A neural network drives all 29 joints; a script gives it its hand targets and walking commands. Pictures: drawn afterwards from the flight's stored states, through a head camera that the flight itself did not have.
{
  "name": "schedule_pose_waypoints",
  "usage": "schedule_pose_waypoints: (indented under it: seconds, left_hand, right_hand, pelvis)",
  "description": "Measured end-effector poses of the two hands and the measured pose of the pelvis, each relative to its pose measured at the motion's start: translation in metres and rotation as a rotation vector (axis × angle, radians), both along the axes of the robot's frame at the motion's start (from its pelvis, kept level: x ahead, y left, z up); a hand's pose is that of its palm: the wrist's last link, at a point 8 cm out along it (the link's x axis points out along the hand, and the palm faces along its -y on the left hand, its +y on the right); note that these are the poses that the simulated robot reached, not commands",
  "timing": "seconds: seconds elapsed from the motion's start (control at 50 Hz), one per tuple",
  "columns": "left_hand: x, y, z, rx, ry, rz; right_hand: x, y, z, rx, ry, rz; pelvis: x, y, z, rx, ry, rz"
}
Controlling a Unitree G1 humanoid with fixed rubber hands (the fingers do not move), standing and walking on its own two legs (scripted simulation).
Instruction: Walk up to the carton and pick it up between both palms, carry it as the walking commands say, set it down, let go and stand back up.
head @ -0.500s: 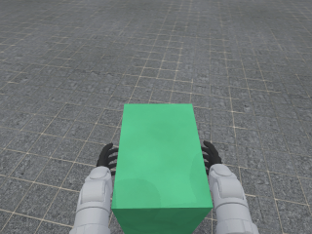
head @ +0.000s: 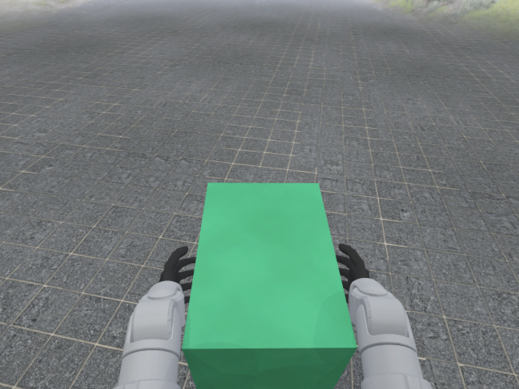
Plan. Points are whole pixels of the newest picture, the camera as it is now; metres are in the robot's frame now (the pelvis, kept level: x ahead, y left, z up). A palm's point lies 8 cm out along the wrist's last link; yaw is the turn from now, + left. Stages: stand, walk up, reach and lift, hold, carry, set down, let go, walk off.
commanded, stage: reach and lift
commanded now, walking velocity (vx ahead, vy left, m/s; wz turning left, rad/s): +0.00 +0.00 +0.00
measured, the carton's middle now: (263, 296) +0.33 +0.01 -0.02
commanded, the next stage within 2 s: hold in 0.96 s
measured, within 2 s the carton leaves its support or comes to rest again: neither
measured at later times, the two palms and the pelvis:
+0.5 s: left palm (177, 288) +0.29 +0.15 +0.05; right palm (364, 294) +0.29 -0.15 +0.05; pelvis +0.00 +0.01 +0.00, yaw +0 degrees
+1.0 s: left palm (177, 298) +0.28 +0.15 +0.04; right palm (367, 305) +0.28 -0.15 +0.04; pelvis +0.00 +0.01 +0.00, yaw +0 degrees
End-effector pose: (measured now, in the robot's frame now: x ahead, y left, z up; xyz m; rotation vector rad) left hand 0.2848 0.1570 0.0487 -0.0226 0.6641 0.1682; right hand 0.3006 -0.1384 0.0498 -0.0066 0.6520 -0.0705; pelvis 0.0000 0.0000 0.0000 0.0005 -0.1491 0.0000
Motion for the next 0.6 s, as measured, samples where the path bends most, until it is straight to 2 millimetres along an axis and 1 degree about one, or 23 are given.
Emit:
schedule_pose_waypoints:
  seconds: [0.14, 0.3, 0.46, 0.6]
  left_hand:
    - [-0.001, -0.004, -0.003, 0.002, 0.010, -0.025]
    - [0.004, -0.008, -0.003, 0.005, 0.010, -0.056]
    - [0.008, -0.008, -0.002, 0.006, 0.006, -0.066]
    - [0.007, -0.006, -0.003, 0.004, 0.006, -0.063]
  right_hand:
    - [-0.008, -0.004, -0.003, 0.001, 0.010, -0.023]
    - [-0.011, -0.009, -0.003, 0.004, 0.010, -0.055]
    - [-0.009, -0.008, -0.001, 0.006, 0.007, -0.067]
    - [-0.010, -0.006, -0.003, 0.007, 0.007, -0.066]
  pelvis:
    - [-0.005, 0.002, -0.001, -0.003, -0.003, 0.003]
    - [-0.008, 0.006, -0.002, -0.004, 0.005, -0.003]
    - [-0.006, 0.011, -0.001, -0.004, 0.010, -0.007]
    - [-0.002, 0.012, -0.001, -0.003, 0.011, -0.007]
